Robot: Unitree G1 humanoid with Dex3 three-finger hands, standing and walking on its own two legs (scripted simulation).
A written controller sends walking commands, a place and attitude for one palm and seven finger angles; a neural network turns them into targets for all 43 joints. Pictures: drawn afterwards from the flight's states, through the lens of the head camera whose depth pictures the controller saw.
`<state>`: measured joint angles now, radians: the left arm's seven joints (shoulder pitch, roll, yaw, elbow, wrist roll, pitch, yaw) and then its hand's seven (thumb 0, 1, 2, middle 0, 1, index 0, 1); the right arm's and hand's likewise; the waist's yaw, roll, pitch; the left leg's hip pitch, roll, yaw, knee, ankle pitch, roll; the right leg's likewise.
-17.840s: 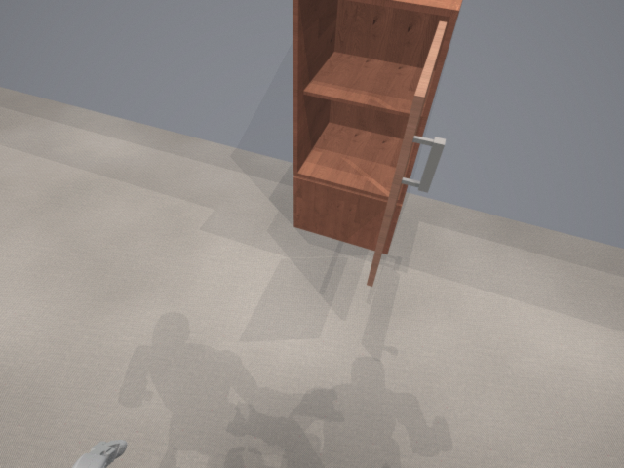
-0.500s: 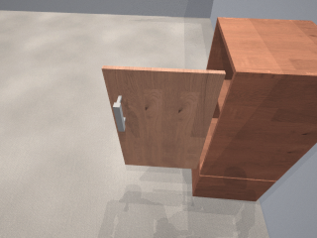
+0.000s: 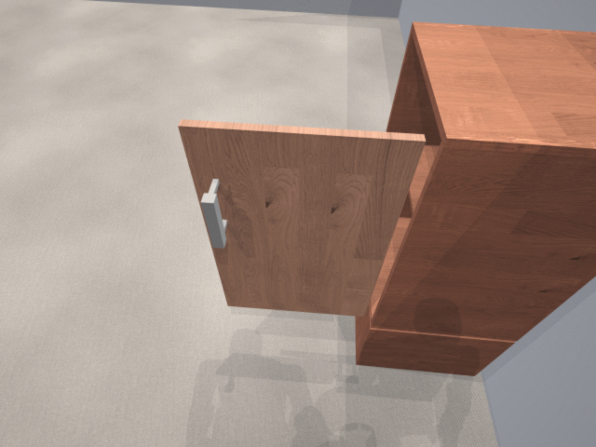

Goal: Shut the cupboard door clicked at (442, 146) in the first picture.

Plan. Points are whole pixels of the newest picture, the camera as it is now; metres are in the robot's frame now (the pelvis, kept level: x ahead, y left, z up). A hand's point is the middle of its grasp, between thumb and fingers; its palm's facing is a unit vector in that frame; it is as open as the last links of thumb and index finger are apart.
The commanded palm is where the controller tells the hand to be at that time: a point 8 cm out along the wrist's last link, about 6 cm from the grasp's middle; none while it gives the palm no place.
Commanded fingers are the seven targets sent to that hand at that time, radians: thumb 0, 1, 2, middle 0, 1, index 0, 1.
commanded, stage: look again from close up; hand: left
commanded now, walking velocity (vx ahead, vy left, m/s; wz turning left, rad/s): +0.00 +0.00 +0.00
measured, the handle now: (217, 214) +0.50 +0.18 -0.03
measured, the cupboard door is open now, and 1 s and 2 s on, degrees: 91 91 91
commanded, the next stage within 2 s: come to a stop and stand still in 0.30 s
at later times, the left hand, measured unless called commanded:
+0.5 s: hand out of the picture +0.03 +0.17 -0.18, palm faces +0.01 -0.98 -0.21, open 7.3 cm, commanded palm none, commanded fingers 0.00 0.90 0.90 -0.20 -0.30 -0.20 -0.30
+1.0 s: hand out of the picture -0.04 +0.20 -0.18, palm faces +0.03 -0.98 -0.18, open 7.3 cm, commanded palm none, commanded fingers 0.00 0.90 0.90 -0.20 -0.30 -0.20 -0.30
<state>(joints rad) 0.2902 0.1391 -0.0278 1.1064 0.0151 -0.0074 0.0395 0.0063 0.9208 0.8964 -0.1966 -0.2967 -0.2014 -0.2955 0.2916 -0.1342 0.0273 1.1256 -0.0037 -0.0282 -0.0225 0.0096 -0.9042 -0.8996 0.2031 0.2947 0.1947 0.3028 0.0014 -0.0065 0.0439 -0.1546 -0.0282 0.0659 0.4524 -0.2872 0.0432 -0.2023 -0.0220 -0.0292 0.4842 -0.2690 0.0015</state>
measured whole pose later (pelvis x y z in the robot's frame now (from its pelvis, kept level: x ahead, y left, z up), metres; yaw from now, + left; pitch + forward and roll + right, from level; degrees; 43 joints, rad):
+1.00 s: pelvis -0.03 +0.03 +0.00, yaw +1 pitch -2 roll +0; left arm 0.32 0.18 -0.02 1.06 0.02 0.01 0.03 0.00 0.91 0.90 -0.19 -0.30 -0.20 -0.30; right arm 0.29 -0.16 0.02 1.06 -0.01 0.00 -0.01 0.01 -0.91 -0.90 0.20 0.29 0.20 0.30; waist 0.01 -0.03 0.02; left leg -0.18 -0.07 0.06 0.45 -0.24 0.08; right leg -0.20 -0.06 -0.04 0.45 -0.21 0.03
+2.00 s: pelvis -0.01 +0.03 +0.00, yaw +1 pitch -2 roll +0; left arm 0.32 0.14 -0.02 1.11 0.01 0.00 0.05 0.00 0.91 0.90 -0.19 -0.30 -0.20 -0.30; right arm 0.29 -0.12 0.02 1.15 0.00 -0.03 -0.03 0.01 -0.91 -0.90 0.20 0.29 0.20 0.30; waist 0.01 -0.04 0.05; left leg -0.12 -0.06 0.06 0.41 -0.26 0.08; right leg -0.15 -0.05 -0.03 0.41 -0.23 0.04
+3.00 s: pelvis -0.01 +0.02 -0.01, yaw +1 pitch -1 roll -1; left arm 0.27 0.18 0.00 1.01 0.02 0.01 0.05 0.00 0.91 0.90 -0.20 -0.30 -0.20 -0.30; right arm 0.21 -0.17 -0.01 0.98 -0.01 0.00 -0.02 0.01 -0.91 -0.90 0.20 0.29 0.19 0.30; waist 0.01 0.00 0.05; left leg -0.23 -0.03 0.06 0.59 -0.34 0.07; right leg -0.25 -0.04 -0.05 0.56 -0.30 0.01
